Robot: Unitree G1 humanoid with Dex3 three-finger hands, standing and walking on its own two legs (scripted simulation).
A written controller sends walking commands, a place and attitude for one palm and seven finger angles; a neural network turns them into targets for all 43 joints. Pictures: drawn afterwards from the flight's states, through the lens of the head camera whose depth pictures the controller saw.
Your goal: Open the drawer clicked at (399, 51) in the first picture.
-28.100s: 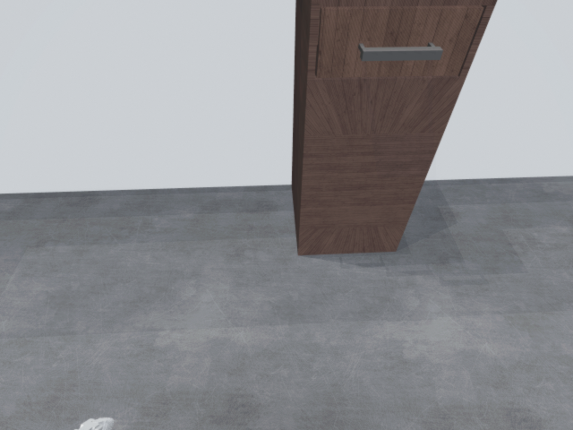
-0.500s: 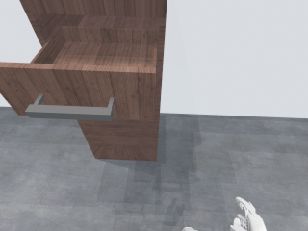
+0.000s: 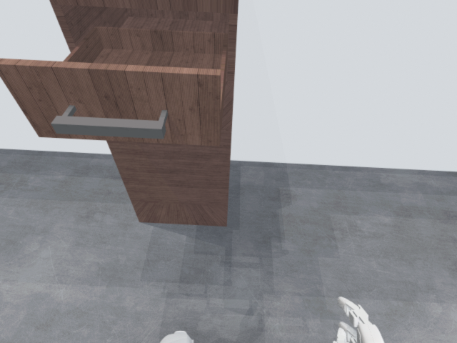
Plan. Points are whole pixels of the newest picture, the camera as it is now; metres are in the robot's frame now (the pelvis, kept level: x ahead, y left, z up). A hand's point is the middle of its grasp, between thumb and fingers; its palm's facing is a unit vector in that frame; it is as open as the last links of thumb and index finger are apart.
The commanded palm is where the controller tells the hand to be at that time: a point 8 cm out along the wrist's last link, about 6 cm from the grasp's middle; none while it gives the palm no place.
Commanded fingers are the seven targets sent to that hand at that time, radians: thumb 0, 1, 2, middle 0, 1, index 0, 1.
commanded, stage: step back with the hand held close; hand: left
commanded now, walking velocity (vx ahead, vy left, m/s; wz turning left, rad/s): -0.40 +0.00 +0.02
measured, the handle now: (113, 119) +0.45 +0.25 +0.15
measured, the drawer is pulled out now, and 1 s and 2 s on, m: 0.27 0.27 0.27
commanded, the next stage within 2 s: stop stepping back and stand still in 0.12 s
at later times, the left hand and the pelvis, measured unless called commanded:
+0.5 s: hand out of the picture +0.01 +0.25 +0.36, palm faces +0.65 -0.71 -0.27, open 7.5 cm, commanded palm -0.04 +0.29 +0.34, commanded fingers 0.00 0.90 0.90 -0.20 -0.30 -0.20 -0.30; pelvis -0.16 +0.01 +0.02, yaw +1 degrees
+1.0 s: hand out of the picture -0.09 +0.24 +0.36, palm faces +0.63 -0.71 -0.31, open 7.4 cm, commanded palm -0.12 +0.29 +0.34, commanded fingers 0.00 0.90 0.90 -0.20 -0.30 -0.20 -0.30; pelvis -0.25 +0.01 +0.02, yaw +0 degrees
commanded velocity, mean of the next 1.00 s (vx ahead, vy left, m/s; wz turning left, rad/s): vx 0.13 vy -0.02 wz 0.00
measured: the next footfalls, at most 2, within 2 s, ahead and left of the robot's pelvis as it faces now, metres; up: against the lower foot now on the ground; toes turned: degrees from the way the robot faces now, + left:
left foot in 0.18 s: +0.03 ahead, +0.13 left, +0.00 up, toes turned +5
right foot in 0.42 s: -0.09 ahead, -0.11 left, +0.00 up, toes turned -4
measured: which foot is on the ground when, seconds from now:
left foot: up 0.00-0.16, down 0.18-0.42, up 0.44-0.58, down 0.60-0.84, up 0.86-1.00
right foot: down 0.00-0.18, up 0.20-0.40, down 0.42-0.62, up 0.64-0.86, down 0.88-1.00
